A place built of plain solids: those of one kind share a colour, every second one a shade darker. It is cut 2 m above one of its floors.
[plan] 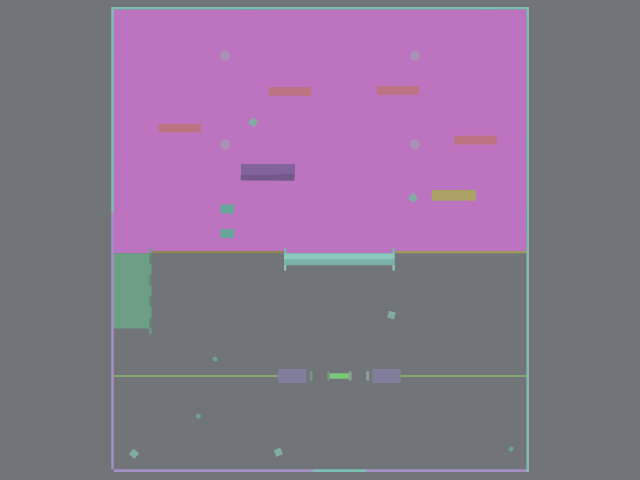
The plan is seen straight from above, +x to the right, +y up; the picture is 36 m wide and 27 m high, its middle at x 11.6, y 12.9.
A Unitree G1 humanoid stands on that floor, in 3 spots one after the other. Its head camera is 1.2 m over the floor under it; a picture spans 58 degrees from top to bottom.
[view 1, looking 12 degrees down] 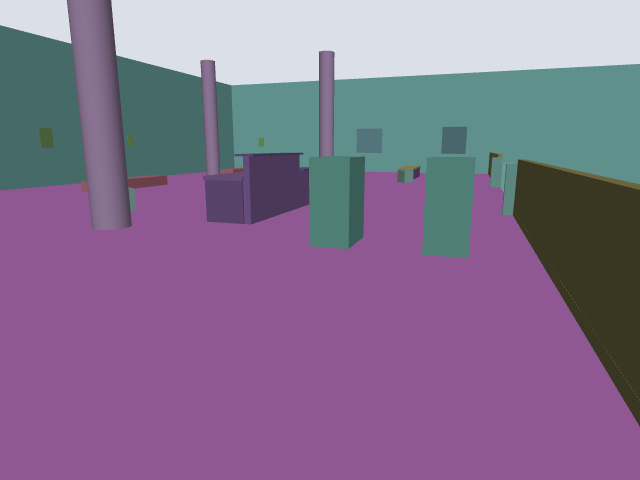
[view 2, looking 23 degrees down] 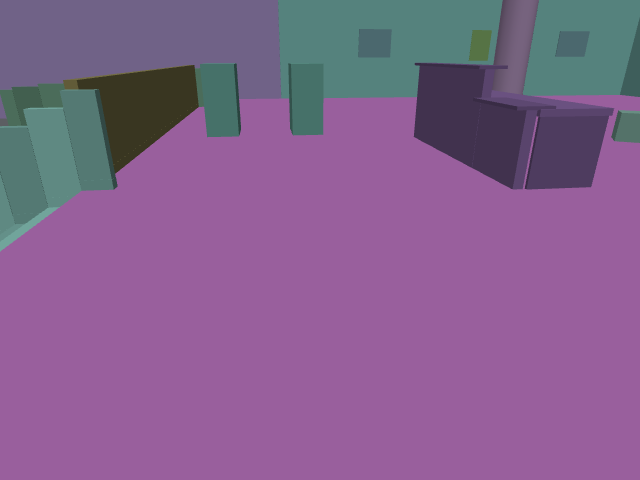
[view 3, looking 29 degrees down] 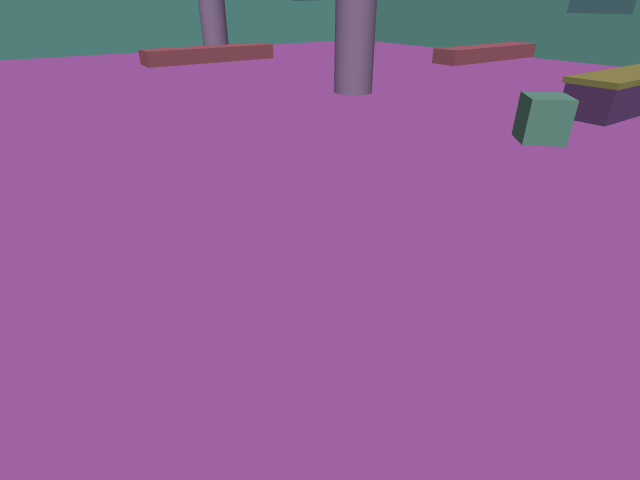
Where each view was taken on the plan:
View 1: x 1.05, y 13.06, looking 19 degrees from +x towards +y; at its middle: pinch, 5.35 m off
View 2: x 14.00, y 13.96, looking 173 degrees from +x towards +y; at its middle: rear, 3.07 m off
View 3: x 12.69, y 13.06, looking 55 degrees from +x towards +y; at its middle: rear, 2.48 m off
